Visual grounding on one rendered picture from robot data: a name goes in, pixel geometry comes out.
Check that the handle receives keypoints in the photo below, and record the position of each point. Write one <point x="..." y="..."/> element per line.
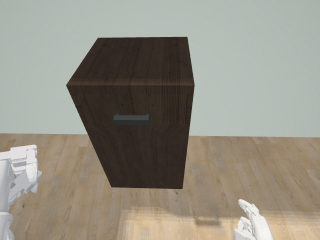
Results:
<point x="131" y="119"/>

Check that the drawer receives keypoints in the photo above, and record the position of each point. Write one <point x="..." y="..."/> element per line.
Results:
<point x="163" y="108"/>

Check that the left robot forearm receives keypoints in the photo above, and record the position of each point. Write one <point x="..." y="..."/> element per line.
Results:
<point x="6" y="220"/>

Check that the cabinet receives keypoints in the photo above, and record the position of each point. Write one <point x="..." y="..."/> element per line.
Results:
<point x="138" y="156"/>

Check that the robot right hand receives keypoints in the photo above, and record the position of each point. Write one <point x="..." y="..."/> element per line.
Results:
<point x="256" y="229"/>

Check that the robot left hand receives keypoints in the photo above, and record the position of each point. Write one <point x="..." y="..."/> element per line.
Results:
<point x="23" y="163"/>

